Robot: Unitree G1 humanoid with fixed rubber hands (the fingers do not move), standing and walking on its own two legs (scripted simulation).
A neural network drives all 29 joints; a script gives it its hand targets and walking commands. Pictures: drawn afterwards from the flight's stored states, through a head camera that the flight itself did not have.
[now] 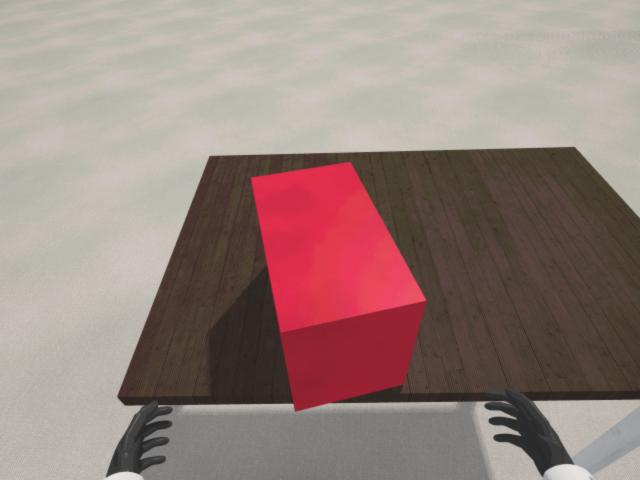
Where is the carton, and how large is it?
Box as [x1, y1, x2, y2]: [251, 162, 425, 411]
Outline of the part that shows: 350,162 251,178 295,411 403,384 425,303 425,299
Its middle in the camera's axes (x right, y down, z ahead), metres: +0.01 +0.06 +0.63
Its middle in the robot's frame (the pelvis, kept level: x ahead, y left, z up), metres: +0.44 +0.00 -0.01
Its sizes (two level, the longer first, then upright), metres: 0.316 0.177 0.219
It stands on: a table, 0.66 m high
